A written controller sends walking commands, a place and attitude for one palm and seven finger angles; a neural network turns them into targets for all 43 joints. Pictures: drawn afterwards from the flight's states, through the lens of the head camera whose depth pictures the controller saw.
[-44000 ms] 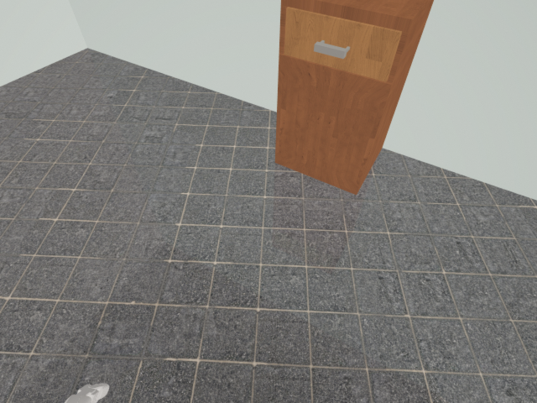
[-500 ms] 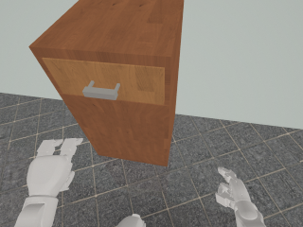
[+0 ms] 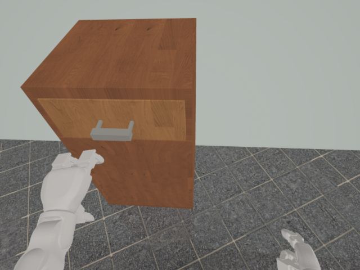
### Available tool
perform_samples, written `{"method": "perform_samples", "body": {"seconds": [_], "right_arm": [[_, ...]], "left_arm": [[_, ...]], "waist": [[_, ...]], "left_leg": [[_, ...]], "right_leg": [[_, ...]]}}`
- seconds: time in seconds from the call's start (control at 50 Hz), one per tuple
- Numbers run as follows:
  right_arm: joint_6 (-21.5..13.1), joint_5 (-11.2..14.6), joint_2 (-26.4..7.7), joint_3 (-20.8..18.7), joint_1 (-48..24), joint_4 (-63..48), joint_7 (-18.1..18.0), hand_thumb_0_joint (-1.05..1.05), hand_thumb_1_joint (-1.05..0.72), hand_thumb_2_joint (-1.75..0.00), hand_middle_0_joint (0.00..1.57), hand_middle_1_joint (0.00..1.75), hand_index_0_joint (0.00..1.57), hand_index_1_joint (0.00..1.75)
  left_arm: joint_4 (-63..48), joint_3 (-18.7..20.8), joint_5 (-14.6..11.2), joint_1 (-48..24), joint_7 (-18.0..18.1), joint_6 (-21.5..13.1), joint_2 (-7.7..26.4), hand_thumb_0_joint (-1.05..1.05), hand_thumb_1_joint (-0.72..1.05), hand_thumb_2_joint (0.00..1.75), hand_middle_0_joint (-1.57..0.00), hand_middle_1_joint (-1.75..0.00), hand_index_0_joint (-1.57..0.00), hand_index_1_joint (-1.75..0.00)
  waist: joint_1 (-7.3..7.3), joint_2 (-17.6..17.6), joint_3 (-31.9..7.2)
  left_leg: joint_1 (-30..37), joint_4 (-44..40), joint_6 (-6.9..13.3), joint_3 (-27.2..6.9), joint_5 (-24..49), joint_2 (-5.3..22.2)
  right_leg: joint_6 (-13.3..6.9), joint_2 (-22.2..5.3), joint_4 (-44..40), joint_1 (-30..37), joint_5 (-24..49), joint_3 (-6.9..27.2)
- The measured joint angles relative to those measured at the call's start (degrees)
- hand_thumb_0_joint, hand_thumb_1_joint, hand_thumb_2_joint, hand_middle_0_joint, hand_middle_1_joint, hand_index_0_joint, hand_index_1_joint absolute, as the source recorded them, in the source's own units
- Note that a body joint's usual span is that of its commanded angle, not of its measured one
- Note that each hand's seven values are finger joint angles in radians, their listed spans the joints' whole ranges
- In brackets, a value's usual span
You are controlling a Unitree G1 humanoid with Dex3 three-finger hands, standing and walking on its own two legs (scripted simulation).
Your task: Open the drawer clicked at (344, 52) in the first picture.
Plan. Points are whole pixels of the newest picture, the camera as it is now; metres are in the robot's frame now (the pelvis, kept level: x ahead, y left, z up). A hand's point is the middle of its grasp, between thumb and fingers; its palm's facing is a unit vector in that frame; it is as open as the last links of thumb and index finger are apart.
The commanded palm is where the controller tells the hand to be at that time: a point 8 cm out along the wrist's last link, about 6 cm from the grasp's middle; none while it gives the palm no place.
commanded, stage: raise the hand with hooked fingers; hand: left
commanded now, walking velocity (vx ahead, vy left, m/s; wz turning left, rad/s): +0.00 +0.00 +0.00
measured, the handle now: (113, 128) +0.51 +0.26 -0.03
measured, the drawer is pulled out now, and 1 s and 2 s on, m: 0.00 0.00 0.00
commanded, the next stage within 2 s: move the hooked fingers above the handle in 0.74 s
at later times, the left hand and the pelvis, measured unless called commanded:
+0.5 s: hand (68, 166) +0.30 +0.26 +0.09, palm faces +0.02 -0.10 -1.00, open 13.8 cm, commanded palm +0.27 +0.27 +0.15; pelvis -0.01 +0.02 +0.02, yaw +1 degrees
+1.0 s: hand (77, 171) +0.29 +0.25 +0.08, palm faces +0.00 -0.08 -1.00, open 13.8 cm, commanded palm +0.28 +0.26 +0.14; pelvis -0.02 +0.00 +0.02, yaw +1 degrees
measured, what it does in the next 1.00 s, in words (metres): stands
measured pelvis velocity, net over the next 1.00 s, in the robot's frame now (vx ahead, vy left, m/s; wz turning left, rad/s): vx -0.02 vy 0.00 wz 0.02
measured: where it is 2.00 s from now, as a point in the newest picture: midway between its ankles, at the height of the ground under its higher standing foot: outside the picture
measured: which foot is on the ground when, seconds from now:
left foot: down 0.00-1.00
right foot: down 0.00-1.00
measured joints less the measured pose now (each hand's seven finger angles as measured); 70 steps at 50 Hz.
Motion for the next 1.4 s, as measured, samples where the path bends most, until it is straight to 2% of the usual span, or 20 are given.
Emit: {"method": "perform_samples", "body": {"seconds": [0.1, 0.26, 0.36, 0.46, 0.56, 0.66, 0.76, 0.88, 1.18, 1.3, 1.4], "right_arm": [[0.56, 0.59, 1.85, 1.71, -1.75, -1.29, 0.21, 0.01, -0.91, -0.90, 0.20, 0.30, 0.20, 0.30], [1.93, 1.41, 3.81, 4.03, -2.68, -1.94, 0.69, 0.01, -0.91, -0.90, 0.21, 0.30, 0.20, 0.30], [2.38, 1.53, 3.78, 4.59, -1.86, -1.42, 0.59, 0.01, -0.91, -0.90, 0.21, 0.30, 0.20, 0.30], [2.75, 1.65, 3.14, 4.15, -0.38, -0.92, 0.95, 0.01, -0.91, -0.90, 0.21, 0.30, 0.20, 0.30], [2.76, 1.54, 2.03, 3.18, 1.47, -0.58, 1.27, 0.01, -0.91, -0.90, 0.21, 0.30, 0.20, 0.30], [2.49, 1.55, 1.23, 2.12, 2.42, 0.52, 1.06, 0.01, -0.91, -0.90, 0.21, 0.30, 0.20, 0.30], [2.28, 1.93, 1.12, 1.83, 2.02, 1.23, 0.70, 0.01, -0.91, -0.90, 0.20, 0.30, 0.20, 0.30], [1.94, 2.24, 1.52, 2.34, 0.84, 0.81, 0.24, 0.01, -0.91, -0.90, 0.20, 0.30, 0.20, 0.30], [1.45, 2.35, 1.57, 2.26, 0.62, 0.59, -1.15, 0.01, -0.91, -0.90, 0.21, 0.30, 0.20, 0.30], [1.90, 2.33, 1.01, 1.28, 2.15, 1.04, -1.11, 0.01, -0.91, -0.90, 0.21, 0.30, 0.20, 0.30], [2.59, 2.31, 1.03, 0.78, 3.33, 1.53, -1.03, 0.01, -0.91, -0.90, 0.21, 0.30, 0.20, 0.30]], "left_arm": [[0.14, -2.17, 0.38, -4.18, -3.33, 1.32, 0.58, 0.00, -0.37, 0.36, -0.31, -1.11, -0.32, -1.12], [2.81, -3.17, -0.36, -12.22, -9.50, 3.73, 1.76, 0.00, -0.47, 0.32, -0.31, -1.18, -0.32, -1.18], [4.09, -3.55, -0.92, -15.96, -13.04, 2.52, 2.86, 0.00, -0.48, 0.31, -0.32, -1.19, -0.32, -1.19], [4.40, -2.44, -1.72, -16.72, -14.57, 0.49, 3.55, 0.00, -0.49, 0.30, -0.31, -1.20, -0.32, -1.20], [3.27, -1.62, -2.05, -14.50, -14.22, -1.51, 3.65, 0.00, -0.49, 0.30, -0.31, -1.20, -0.32, -1.20], [2.53, -1.65, -1.80, -13.15, -11.59, -2.90, 3.60, 0.00, -0.49, 0.30, -0.32, -1.20, -0.32, -1.20], [3.86, -1.89, -1.79, -13.69, -9.85, -1.76, 3.47, 0.00, -0.49, 0.30, -0.32, -1.20, -0.32, -1.20], [5.11, -2.51, -2.21, -14.13, -10.56, -0.56, 3.18, 0.00, -0.49, 0.30, -0.32, -1.20, -0.32, -1.20], [16.38, -1.31, -1.18, -22.34, -11.86, -4.73, 4.73, 0.00, -0.49, 0.30, -0.32, -1.20, -0.32, -1.20], [19.60, -1.63, -0.51, -25.12, -11.03, -5.88, 4.34, 0.00, -0.49, 0.30, -0.32, -1.20, -0.32, -1.20], [21.98, -0.44, 0.06, -26.51, -9.71, -6.57, 4.47, 0.00, -0.49, 0.30, -0.32, -1.20, -0.32, -1.20]], "waist": [[0.63, 0.16, 0.48], [1.84, 0.61, 1.58], [1.93, 0.77, 2.49], [1.52, 0.88, 3.20], [1.24, 0.79, 3.72], [1.32, 0.68, 3.92], [1.27, 0.67, 3.79], [0.95, 0.80, 3.39], [0.70, -0.03, 2.08], [0.07, -0.07, 1.42], [-0.84, -0.22, 0.81]], "left_leg": [[3.13, -2.36, 0.61, 0.15, 0.98, -0.41], [6.57, -5.68, 1.27, -0.43, 2.93, -1.13], [7.77, -7.12, 1.52, -0.81, 3.95, -1.40], [8.24, -8.34, 1.61, -0.63, 4.82, -1.35], [7.93, -8.93, 1.59, -0.38, 5.38, -1.23], [7.29, -8.66, 1.39, -0.55, 5.53, -1.14], [7.12, -8.56, 1.08, -0.72, 5.64, -0.95], [7.74, -9.02, 0.67, -0.80, 5.77, -0.65], [4.25, -6.37, -0.34, -1.65, 4.29, 0.08], [1.77, -4.55, -0.37, -1.61, 3.17, 0.12], [0.26, -3.63, -0.32, -1.09, 2.38, 0.34]], "right_leg": [[0.64, -0.46, -2.84, 3.35, 1.20, 0.24], [1.36, -1.22, -6.84, 7.35, 3.19, -0.25], [1.61, -1.49, -8.65, 8.85, 4.25, -0.61], [1.73, -1.49, -9.89, 9.23, 5.21, -0.39], [1.72, -1.41, -10.20, 8.71, 5.74, -0.13], [1.53, -1.30, -9.72, 8.02, 5.73, -0.33], [1.20, -1.10, -9.32, 7.71, 5.68, -0.50], [0.79, -0.80, -9.42, 8.12, 5.68, -0.54], [-0.30, 0.05, -6.99, 4.86, 4.18, -1.43], [-0.37, 0.13, -5.29, 2.44, 3.13, -1.44], [-0.34, 0.34, -4.41, 0.78, 2.58, -0.93]]}}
